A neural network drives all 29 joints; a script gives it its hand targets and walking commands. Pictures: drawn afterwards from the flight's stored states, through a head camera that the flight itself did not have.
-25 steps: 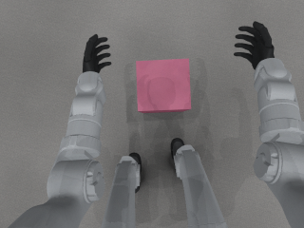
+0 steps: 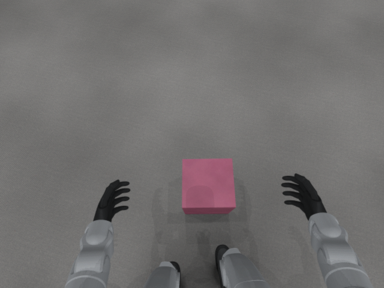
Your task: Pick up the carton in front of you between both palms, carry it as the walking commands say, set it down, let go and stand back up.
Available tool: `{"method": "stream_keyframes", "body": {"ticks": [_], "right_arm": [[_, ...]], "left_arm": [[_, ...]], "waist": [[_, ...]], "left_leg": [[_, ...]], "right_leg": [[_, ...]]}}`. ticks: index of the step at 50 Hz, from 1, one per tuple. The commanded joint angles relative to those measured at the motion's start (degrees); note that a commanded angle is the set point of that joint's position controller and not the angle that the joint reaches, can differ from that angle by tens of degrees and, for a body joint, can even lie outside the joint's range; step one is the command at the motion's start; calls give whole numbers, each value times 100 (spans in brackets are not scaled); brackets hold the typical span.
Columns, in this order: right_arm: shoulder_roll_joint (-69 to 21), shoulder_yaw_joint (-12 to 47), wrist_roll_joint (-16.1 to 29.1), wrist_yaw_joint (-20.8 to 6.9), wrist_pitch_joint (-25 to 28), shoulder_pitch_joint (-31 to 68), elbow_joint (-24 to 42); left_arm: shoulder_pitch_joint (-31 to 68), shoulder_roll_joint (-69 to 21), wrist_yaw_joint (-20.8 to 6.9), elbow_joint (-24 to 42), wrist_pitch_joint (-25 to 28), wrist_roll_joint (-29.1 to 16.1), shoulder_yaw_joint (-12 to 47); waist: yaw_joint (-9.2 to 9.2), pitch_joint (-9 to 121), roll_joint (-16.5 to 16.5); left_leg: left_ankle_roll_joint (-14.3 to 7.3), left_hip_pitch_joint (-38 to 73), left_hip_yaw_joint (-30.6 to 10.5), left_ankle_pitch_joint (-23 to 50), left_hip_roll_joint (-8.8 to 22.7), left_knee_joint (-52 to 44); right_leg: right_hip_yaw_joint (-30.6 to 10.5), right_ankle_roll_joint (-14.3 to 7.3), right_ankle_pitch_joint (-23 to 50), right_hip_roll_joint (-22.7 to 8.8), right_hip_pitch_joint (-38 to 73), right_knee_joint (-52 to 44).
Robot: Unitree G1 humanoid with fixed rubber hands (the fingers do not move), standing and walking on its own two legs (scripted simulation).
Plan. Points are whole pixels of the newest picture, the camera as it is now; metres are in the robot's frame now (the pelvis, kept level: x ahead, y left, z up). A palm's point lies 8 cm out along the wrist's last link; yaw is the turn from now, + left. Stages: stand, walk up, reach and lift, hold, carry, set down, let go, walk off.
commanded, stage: let go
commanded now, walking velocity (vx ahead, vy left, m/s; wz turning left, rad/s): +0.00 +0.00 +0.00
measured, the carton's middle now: (206, 188) +0.42 -0.05 -0.62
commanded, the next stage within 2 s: stand in 0.68 s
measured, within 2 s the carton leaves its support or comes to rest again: neither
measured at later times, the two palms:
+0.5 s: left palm (60, 257) +0.19 +0.26 -0.03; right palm (312, 244) +0.18 -0.20 -0.04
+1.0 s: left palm (74, 264) +0.17 +0.26 -0.10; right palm (349, 273) +0.13 -0.27 -0.07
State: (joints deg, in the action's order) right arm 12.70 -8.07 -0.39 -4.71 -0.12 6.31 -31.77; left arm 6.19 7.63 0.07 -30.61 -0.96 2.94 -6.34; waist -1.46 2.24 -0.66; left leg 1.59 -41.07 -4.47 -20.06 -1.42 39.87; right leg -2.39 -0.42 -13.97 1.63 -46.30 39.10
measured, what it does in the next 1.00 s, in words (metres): shifts its weight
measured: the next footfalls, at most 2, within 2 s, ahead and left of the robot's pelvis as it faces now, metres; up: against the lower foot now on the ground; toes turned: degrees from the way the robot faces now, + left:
none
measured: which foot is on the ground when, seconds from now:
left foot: down 0.00-1.00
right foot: down 0.00-1.00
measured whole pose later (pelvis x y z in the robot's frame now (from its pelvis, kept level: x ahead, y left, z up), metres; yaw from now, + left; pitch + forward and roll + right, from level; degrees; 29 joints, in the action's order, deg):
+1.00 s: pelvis +0.06 +0.01 +0.01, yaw -7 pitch +4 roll -1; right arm 16.6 -2.7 -1.3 2.7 0.8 -18.6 -34.5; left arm -18.8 15.1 0.7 -42.8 3.4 1.5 -1.7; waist -1.2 4.8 -0.5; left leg 0.7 -13.2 3.1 -27.6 2.8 36.5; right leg -7.0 0.0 -20.4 4.8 -21.6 38.0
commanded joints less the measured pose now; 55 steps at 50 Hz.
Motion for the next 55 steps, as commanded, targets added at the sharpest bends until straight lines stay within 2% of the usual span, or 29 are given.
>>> {"method": "stream_keyframes", "body": {"ticks": [1,9,17,20,26,32,33,34,35,36,37,38,40,42,44,49,55], "right_arm": [[517,4,54,67,195,-494,690],[454,300,73,140,150,-1614,1040],[582,351,10,57,-351,-1715,1249],[592,341,-32,33,-517,-1682,1258],[555,337,-84,60,-663,-1751,1303],[514,346,-66,80,-679,-1744,1348],[731,303,-145,224,-973,-1600,1603],[659,387,-93,286,-1042,-1793,1576],[954,273,-194,493,-414,-1951,713],[916,268,-282,602,-180,-2259,729],[912,296,-328,634,-20,-2248,606],[939,308,-293,652,102,-2208,554],[902,326,-221,664,245,-2083,467],[904,337,-175,685,299,-2093,379],[922,348,-114,710,291,-2258,279],[963,409,-73,770,153,-2545,128],[984,458,-50,828,55,-2792,-3]], "left_arm": [[-451,531,-77,612,219,-90,-9],[-1482,762,-211,897,237,-247,207],[-1655,848,-352,1091,-200,-295,319],[-1609,853,-375,1104,-349,-288,319],[-1645,907,-384,1112,-511,-230,253],[-1630,926,-378,1118,-534,-192,218],[-1967,937,-260,714,-386,-288,259],[-1865,928,-214,839,-353,-315,276],[-2522,1455,9,-202,25,-56,169],[-2305,1595,101,-178,172,-18,170],[-2063,1469,118,-173,290,-33,201],[-1969,1366,105,-218,382,-47,232],[-1950,1208,16,-374,546,-100,281],[-2130,1282,-13,-564,640,-96,272],[-2311,1329,5,-719,641,-119,283],[-2546,1355,98,-855,504,-152,328],[-2639,1370,152,-874,388,-168,368]], "waist": [[-10,2257,207],[95,823,-101],[131,-355,-305],[124,-548,-256],[127,-477,-69],[161,-337,-67],[202,22,11],[165,-2,-95],[200,-252,162],[-14,-472,340],[-24,-633,230],[-50,-631,53],[9,-122,-186],[43,268,-18],[9,499,115],[3,405,-88],[37,329,-13]], "left_leg": [[7,765,399,1402,-178,-812],[8,2250,313,1838,-63,-1792],[-57,2191,239,1141,113,-2307],[-83,2126,247,1013,136,-2324],[-33,2569,286,1628,52,-2110],[-18,2777,321,1976,-3,-1984],[-32,3162,308,2355,-44,-1803],[-5,3097,306,2485,-65,-1739],[103,3390,576,-496,460,-1391],[72,3276,289,-951,505,-1435],[7,3085,187,-1151,622,-1460],[-83,2917,70,-1196,754,-1534],[-177,2898,-62,-701,884,-1531],[-148,2992,107,115,832,-1224],[-75,3094,334,826,737,-870],[-99,3017,537,1616,776,-619],[-139,2944,764,1994,764,-468]], "right_leg": [[33,149,2227,-45,3597,-435],[183,157,1866,126,4353,-1358],[309,159,1131,255,4925,-1466],[328,172,1078,280,5089,-1399],[276,165,1401,245,5079,-1454],[203,136,1709,205,5101,-1492],[247,168,1633,350,4930,-1300],[225,153,1588,337,4838,-1295],[-310,366,311,-540,3008,-1653],[-515,359,-538,-433,2606,-1767],[-544,347,-807,-370,2173,-1768],[-522,305,-626,-283,2095,-1631],[-492,205,507,-224,2419,-1161],[-596,131,1569,-282,2643,-856],[-720,71,2099,-285,2692,-670],[-696,-12,1925,-139,2440,-332],[-761,-90,2020,-100,2402,-70]]}}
